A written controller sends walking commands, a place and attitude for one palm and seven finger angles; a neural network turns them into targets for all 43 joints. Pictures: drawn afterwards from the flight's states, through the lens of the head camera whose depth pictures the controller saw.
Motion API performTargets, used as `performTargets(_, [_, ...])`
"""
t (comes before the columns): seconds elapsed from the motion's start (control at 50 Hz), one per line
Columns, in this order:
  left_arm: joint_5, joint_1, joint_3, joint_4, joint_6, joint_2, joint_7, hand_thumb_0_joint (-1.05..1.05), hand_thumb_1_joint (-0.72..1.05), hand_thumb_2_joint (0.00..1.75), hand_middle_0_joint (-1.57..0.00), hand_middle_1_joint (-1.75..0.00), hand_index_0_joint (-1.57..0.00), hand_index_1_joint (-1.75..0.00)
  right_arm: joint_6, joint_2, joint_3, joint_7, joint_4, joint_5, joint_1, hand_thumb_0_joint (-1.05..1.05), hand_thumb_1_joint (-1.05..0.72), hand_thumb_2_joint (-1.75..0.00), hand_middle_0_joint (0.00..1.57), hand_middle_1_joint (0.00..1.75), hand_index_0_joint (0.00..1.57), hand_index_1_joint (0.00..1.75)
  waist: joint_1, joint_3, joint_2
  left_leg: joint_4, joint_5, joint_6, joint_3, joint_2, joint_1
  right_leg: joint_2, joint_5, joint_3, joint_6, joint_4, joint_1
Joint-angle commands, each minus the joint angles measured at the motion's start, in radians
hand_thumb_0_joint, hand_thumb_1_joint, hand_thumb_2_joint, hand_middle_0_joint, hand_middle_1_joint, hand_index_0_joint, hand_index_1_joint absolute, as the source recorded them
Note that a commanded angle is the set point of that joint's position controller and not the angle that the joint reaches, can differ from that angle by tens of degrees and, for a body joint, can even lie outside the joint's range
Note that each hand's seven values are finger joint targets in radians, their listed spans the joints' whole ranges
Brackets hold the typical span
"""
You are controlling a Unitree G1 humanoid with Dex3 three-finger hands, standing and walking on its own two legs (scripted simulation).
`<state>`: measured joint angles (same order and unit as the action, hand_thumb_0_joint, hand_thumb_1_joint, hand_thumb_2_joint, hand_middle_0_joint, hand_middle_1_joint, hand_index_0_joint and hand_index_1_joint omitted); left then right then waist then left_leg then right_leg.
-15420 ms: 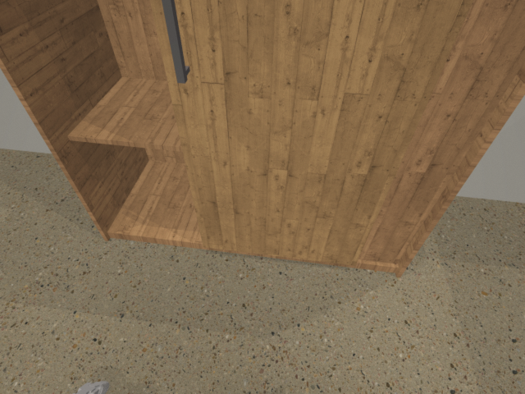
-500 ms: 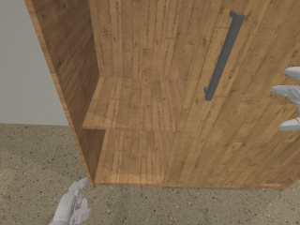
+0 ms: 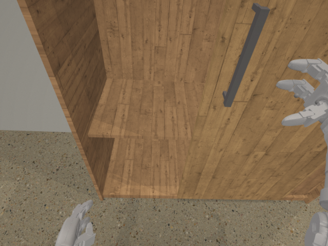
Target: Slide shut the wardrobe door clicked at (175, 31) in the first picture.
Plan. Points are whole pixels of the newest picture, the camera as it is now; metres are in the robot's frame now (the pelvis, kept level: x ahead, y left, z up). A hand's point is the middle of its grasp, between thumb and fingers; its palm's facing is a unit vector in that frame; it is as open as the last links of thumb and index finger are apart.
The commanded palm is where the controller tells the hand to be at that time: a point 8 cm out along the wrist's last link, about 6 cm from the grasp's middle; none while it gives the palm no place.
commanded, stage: move the hooked fingers beside the handle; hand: right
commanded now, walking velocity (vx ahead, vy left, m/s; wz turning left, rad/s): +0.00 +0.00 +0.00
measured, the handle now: (239, 61) +0.53 -0.17 +0.22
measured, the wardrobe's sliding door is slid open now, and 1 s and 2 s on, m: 0.46 0.46 0.46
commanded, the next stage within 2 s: feel for the door with the fingertips in 1.50 s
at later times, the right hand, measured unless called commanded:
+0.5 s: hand (275, 81) +0.44 -0.23 +0.22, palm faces +0.01 +1.00 -0.04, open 14.0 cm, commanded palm +0.43 -0.28 +0.22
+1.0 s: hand (275, 79) +0.46 -0.24 +0.22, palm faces +0.03 +1.00 -0.04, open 14.0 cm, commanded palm +0.44 -0.28 +0.22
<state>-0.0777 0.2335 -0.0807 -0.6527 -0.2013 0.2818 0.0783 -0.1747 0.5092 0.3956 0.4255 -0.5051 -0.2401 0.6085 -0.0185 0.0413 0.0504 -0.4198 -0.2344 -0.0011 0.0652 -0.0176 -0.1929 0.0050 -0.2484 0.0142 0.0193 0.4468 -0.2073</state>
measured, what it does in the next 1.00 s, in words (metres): stands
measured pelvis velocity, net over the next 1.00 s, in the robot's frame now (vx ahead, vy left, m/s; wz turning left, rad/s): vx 0.01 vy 0.00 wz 0.04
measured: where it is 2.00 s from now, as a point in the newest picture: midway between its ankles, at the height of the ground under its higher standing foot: outside the picture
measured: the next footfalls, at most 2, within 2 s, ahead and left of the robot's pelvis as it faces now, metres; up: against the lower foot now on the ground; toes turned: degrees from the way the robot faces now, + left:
none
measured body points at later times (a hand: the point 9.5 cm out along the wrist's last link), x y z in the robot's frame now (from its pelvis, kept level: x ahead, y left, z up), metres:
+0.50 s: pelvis +0.01 +0.00 +0.00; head +0.02 +0.02 +0.45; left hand +0.10 +0.28 -0.11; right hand +0.44 -0.29 +0.23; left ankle -0.01 +0.12 -0.74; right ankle -0.01 -0.11 -0.74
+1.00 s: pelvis +0.01 +0.00 +0.00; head +0.03 +0.01 +0.45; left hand +0.06 +0.27 -0.11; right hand +0.45 -0.29 +0.22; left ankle -0.01 +0.12 -0.74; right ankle -0.01 -0.11 -0.74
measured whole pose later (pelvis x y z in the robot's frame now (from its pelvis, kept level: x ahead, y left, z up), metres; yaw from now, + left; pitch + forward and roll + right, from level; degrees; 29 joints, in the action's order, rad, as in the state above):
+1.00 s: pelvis +0.01 +0.00 +0.00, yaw +2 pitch +5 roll +1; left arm -0.06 0.39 -0.03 -0.68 -0.11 0.31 0.07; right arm -0.03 0.60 0.44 0.37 -0.91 -0.13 0.83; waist 0.07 0.06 0.04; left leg -0.43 -0.24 0.00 0.03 0.00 -0.27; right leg -0.01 -0.27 0.05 0.02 0.46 -0.28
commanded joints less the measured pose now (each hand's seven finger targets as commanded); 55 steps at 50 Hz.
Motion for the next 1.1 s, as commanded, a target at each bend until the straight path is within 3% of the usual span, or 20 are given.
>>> performTargets(0.0, [-0.007,-0.066,0.054,0.129,-0.047,0.134,0.014,0.00,0.90,0.90,-0.20,-0.30,-0.20,-0.30,0.053,0.295,0.063,-0.015,0.067,-0.005,0.441,0.00,0.50,-0.30,0.30,1.20,0.30,1.20,0.017,0.200,0.007,0.039,0.253,-0.029,-0.016,0.021,-0.001,-0.004,0.245,-0.044,0.010,-0.042,0.109])
performTargets(0.06, [-0.008,-0.043,0.063,0.125,-0.032,0.141,0.013,0.00,0.90,0.90,-0.20,-0.30,-0.20,-0.30,0.035,0.289,0.032,-0.028,0.018,0.018,0.469,0.00,0.50,-0.30,0.30,1.20,0.30,1.20,0.028,0.186,-0.009,0.042,0.250,-0.028,-0.016,0.019,-0.007,-0.007,0.243,-0.040,0.011,-0.037,0.088])
performTargets(0.12, [-0.003,-0.031,0.069,0.145,-0.028,0.141,0.011,0.00,0.90,0.90,-0.20,-0.30,-0.20,-0.30,0.066,0.341,0.063,-0.034,0.086,0.029,0.539,0.00,0.50,-0.30,0.30,1.20,0.30,1.20,0.028,0.297,0.007,0.022,0.316,-0.029,-0.023,0.019,0.032,-0.006,0.313,-0.041,0.014,-0.021,0.136])
performTargets(0.14, [-0.002,-0.027,0.070,0.144,-0.028,0.139,0.012,0.00,0.90,0.90,-0.20,-0.30,-0.20,-0.30,0.085,0.325,0.048,-0.032,0.105,0.024,0.583,0.00,0.50,-0.30,0.30,1.20,0.30,1.20,0.040,0.326,0.003,0.021,0.335,-0.026,-0.026,0.021,0.036,-0.007,0.328,-0.038,0.016,-0.015,0.159])
performTargets(0.2, [0.004,-0.001,0.075,0.129,-0.028,0.144,0.014,0.00,0.90,0.90,-0.20,-0.30,-0.20,-0.30,0.136,0.362,0.085,-0.035,0.106,0.017,0.636,0.00,0.50,-0.30,0.30,1.20,0.30,1.20,0.045,0.367,0.003,0.016,0.369,-0.026,-0.030,0.024,0.057,-0.010,0.360,-0.039,0.018,-0.007,0.181])
performTargets(0.26, [0.008,0.024,0.077,0.114,-0.020,0.151,0.012,0.00,0.90,0.90,-0.20,-0.30,-0.20,-0.30,0.145,0.411,0.127,-0.037,0.038,0.027,0.604,0.00,0.50,-0.30,0.30,1.20,0.30,1.20,0.033,0.350,0.014,0.015,0.393,-0.028,-0.033,0.023,0.072,-0.006,0.372,-0.029,0.019,-0.002,0.149])
performTargets(0.3, [0.000,0.032,0.077,0.100,-0.012,0.150,0.011,0.00,0.90,0.90,-0.20,-0.30,-0.20,-0.30,0.123,0.337,0.055,-0.030,-0.061,0.039,0.602,0.00,0.50,-0.30,0.30,1.20,0.30,1.20,0.055,0.248,0.024,0.021,0.368,-0.026,-0.027,0.021,0.017,-0.008,0.335,-0.021,0.019,-0.011,0.112])
performTargets(0.34, [-0.001,0.043,0.080,0.099,-0.007,0.157,0.009,0.00,0.90,0.90,-0.20,-0.30,-0.20,-0.30,0.104,0.305,0.014,-0.026,-0.115,0.051,0.589,0.00,0.50,-0.30,0.30,1.20,0.30,1.20,0.057,0.219,0.039,0.023,0.331,-0.028,-0.025,0.020,-0.015,-0.010,0.306,-0.024,0.017,-0.018,0.094])
performTargets(0.42, [0.002,0.072,0.090,0.092,0.003,0.168,0.013,0.00,0.90,0.90,-0.20,-0.30,-0.20,-0.30,0.111,0.330,0.019,-0.031,-0.149,0.056,0.676,0.00,0.50,-0.30,0.30,1.20,0.30,1.20,0.078,0.257,-0.022,0.023,0.319,-0.023,-0.029,0.021,-0.017,-0.008,0.279,-0.023,0.023,-0.008,0.088])
performTargets(0.44, [0.005,0.081,0.094,0.091,0.002,0.171,0.015,0.00,0.90,0.90,-0.20,-0.30,-0.20,-0.30,0.130,0.375,0.055,-0.035,-0.125,0.055,0.709,0.00,0.50,-0.30,0.30,1.20,0.30,1.20,0.075,0.300,-0.010,0.019,0.334,-0.024,-0.033,0.021,-0.003,-0.009,0.299,-0.026,0.024,-0.002,0.106])
performTargets(0.5, [0.010,0.095,0.093,0.088,0.002,0.164,0.014,0.00,0.90,0.90,-0.20,-0.30,-0.20,-0.30,0.185,0.378,0.051,-0.044,-0.086,0.057,0.773,0.00,0.50,-0.30,0.30,1.20,0.30,1.20,0.080,0.367,0.028,0.009,0.374,-0.025,-0.038,0.022,0.018,-0.013,0.355,-0.026,0.022,0.010,0.154])
performTargets(0.62, [0.013,0.141,0.092,0.042,0.012,0.174,0.015,0.00,0.90,0.90,-0.20,-0.30,-0.20,-0.30,0.201,0.388,0.050,-0.057,-0.289,0.084,0.807,0.00,0.50,-0.30,0.30,1.20,0.30,1.20,0.098,0.271,0.002,0.016,0.334,-0.022,-0.035,0.022,-0.029,-0.014,0.296,-0.024,0.022,-0.001,0.082])
performTargets(0.72, [0.017,0.151,0.097,0.074,0.025,0.173,0.003,0.00,0.90,0.90,-0.20,-0.30,-0.20,-0.30,0.201,0.390,0.050,-0.056,-0.255,0.110,0.717,0.00,0.50,-0.30,0.30,1.20,0.30,1.20,0.068,0.347,0.050,-0.005,0.396,-0.028,-0.036,0.020,0.009,-0.016,0.388,-0.023,0.016,0.010,0.110])
performTargets(0.76, [0.019,0.156,0.103,0.078,0.037,0.178,0.002,0.00,0.90,0.90,-0.20,-0.30,-0.20,-0.30,0.205,0.404,0.087,-0.053,-0.261,0.086,0.664,0.00,0.50,-0.30,0.30,1.20,0.30,1.20,0.061,0.350,-0.038,-0.005,0.421,-0.025,-0.033,0.023,0.032,-0.024,0.401,-0.018,0.023,0.012,0.092])
performTargets(0.8, [0.015,0.149,0.104,0.088,0.044,0.184,0.003,0.00,0.90,0.90,-0.20,-0.30,-0.20,-0.30,0.206,0.456,0.140,-0.046,-0.240,0.071,0.653,0.00,0.50,-0.30,0.30,1.20,0.30,1.20,0.050,0.352,-0.050,-0.010,0.434,-0.021,-0.038,0.023,0.055,-0.021,0.383,-0.012,0.025,0.003,0.071])
performTargets(0.86, [0.013,0.141,0.104,0.091,0.044,0.175,0.003,0.00,0.90,0.90,-0.20,-0.30,-0.20,-0.30,0.219,0.381,0.056,-0.043,-0.180,0.080,0.735,0.00,0.50,-0.30,0.30,1.20,0.30,1.20,0.080,0.311,-0.004,0.003,0.389,-0.021,-0.037,0.023,-0.001,-0.024,0.362,-0.008,0.028,0.005,0.097])
performTargets(0.88, [0.013,0.143,0.106,0.089,0.044,0.178,0.002,0.00,0.90,0.90,-0.20,-0.30,-0.20,-0.30,0.222,0.439,0.102,-0.051,-0.162,0.090,0.726,0.00,0.50,-0.30,0.30,1.20,0.30,1.20,0.069,0.320,0.033,0.001,0.383,-0.024,-0.039,0.024,0.000,-0.023,0.371,-0.016,0.026,0.005,0.105])
performTargets(0.92, [0.014,0.143,0.103,0.091,0.044,0.175,0.005,0.00,0.90,0.90,-0.20,-0.30,-0.20,-0.30,0.226,0.441,0.101,-0.053,-0.144,0.092,0.737,0.00,0.50,-0.30,0.30,1.20,0.30,1.20,0.072,0.333,0.044,0.005,0.367,-0.026,-0.037,0.026,-0.002,-0.022,0.364,-0.020,0.024,0.002,0.123])
performTargets(0.98, [0.013,0.133,0.102,0.092,0.038,0.170,0.006,0.00,0.90,0.90,-0.20,-0.30,-0.20,-0.30,0.228,0.378,0.060,-0.043,-0.108,0.071,0.745,0.00,0.50,-0.30,0.30,1.20,0.30,1.20,0.082,0.361,0.082,0.006,0.367,-0.029,-0.034,0.027,-0.012,-0.027,0.401,-0.029,0.018,0.007,0.170])
performTargets(1.08, [0.007,0.136,0.096,0.054,0.032,0.178,0.014,0.00,0.90,0.90,-0.20,-0.30,-0.20,-0.30,0.183,0.304,-0.006,-0.029,-0.278,0.061,0.772,0.00,0.50,-0.30,0.30,1.20,0.30,1.20,0.114,0.218,0.020,0.030,0.260,-0.026,-0.028,0.027,-0.093,-0.022,0.243,-0.027,0.022,-0.006,0.087])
